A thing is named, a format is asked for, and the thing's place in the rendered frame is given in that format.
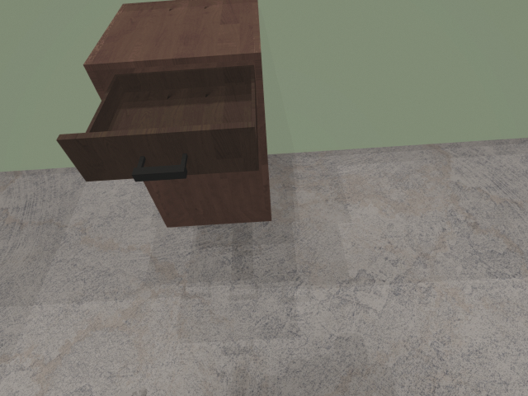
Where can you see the drawer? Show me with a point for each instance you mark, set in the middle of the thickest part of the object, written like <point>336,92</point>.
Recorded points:
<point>208,113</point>

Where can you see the cabinet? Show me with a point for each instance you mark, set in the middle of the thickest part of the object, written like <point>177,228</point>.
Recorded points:
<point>172,35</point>

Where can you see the handle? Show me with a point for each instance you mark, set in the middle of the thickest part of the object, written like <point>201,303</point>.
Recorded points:
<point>143,174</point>

